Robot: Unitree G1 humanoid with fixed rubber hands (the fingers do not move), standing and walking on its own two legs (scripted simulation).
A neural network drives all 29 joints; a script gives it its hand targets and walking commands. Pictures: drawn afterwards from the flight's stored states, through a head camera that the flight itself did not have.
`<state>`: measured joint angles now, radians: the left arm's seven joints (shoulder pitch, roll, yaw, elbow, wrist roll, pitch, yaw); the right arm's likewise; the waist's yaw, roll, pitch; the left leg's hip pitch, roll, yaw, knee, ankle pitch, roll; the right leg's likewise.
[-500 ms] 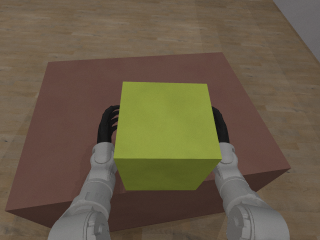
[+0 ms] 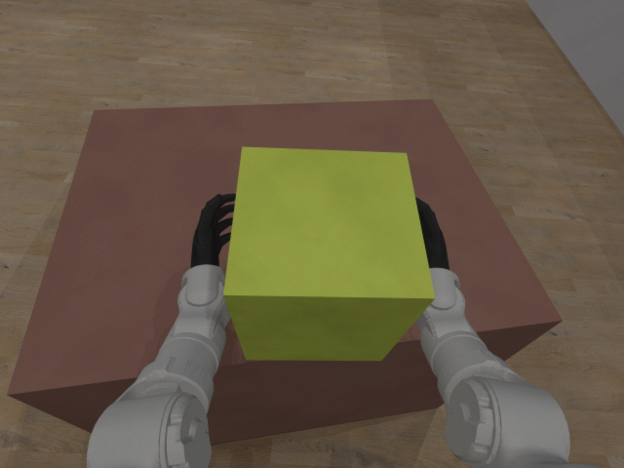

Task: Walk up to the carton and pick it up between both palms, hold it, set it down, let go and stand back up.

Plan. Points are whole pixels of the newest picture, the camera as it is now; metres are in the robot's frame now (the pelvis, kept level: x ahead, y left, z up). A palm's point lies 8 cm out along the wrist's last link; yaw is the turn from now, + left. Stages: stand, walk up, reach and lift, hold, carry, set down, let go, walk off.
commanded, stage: reach and lift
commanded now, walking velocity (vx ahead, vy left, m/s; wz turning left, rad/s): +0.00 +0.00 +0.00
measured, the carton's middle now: (319, 265) +0.40 +0.01 +0.02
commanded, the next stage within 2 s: none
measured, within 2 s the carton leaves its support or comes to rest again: neither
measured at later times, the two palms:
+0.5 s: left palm (191, 213) +0.40 +0.16 +0.12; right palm (442, 217) +0.41 -0.13 +0.12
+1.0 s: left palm (162, 206) +0.37 +0.18 +0.16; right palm (446, 228) +0.37 -0.12 +0.15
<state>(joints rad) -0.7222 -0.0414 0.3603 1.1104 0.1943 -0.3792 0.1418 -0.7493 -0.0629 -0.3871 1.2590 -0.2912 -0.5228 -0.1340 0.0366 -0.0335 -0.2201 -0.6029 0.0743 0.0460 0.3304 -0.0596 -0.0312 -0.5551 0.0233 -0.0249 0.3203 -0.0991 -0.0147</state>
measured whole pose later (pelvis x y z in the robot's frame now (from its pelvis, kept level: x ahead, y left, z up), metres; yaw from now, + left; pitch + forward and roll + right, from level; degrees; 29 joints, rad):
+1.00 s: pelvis +0.00 +0.02 +0.01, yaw +4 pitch -5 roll -1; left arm -0.61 -0.05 0.26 0.33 0.23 0.52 0.07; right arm -0.63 -0.06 -0.07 0.66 0.15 0.20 -0.17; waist -0.07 -0.05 0.01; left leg -0.14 0.03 0.00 0.36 -0.13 -0.01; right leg -0.04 -0.02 -0.07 0.29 -0.16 0.02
